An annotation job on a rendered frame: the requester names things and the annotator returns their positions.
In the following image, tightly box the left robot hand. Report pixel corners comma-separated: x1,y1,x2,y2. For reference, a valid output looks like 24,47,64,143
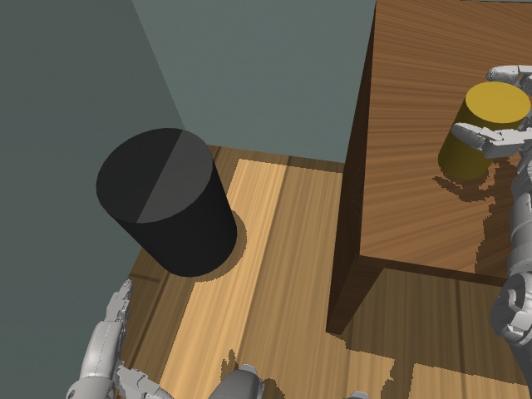
79,279,174,399

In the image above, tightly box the right robot arm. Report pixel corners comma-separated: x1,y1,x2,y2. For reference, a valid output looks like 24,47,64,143
490,148,532,399

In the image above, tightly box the right robot hand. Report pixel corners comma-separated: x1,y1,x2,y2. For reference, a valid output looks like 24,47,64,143
451,65,532,159

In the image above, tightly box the desk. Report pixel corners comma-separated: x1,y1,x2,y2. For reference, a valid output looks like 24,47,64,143
326,0,532,335

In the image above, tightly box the left robot arm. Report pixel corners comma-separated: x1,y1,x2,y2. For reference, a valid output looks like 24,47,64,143
66,377,116,399

